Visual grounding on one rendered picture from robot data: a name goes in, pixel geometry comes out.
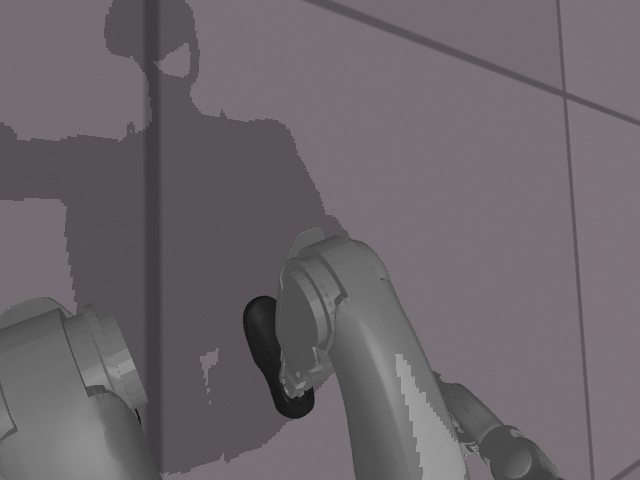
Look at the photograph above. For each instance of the right robot arm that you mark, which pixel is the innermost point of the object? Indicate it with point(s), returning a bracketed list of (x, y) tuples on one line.
[(511, 456)]

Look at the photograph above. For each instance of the right robot foot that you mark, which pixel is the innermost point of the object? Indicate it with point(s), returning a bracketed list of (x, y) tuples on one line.
[(259, 328)]

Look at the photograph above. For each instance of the right robot hand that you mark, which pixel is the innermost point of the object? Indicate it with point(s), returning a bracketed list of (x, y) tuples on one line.
[(472, 415)]

